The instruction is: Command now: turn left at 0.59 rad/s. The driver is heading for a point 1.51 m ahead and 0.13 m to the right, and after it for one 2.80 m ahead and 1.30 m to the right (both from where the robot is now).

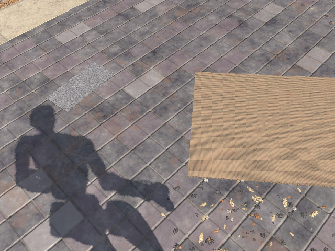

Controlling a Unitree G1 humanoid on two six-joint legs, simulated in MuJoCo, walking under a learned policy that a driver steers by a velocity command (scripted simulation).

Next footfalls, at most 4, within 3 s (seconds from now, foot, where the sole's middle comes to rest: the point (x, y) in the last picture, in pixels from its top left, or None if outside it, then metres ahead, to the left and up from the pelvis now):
0.34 left None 0.02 0.15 -0.77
0.84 right None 0.10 -0.06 -0.77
1.32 left None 0.42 0.23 -0.77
1.88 right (172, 185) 0.74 0.02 -0.77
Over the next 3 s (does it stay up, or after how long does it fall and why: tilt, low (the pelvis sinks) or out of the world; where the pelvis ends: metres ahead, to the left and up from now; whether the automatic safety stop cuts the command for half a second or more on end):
stays up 1.13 -0.06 -0.01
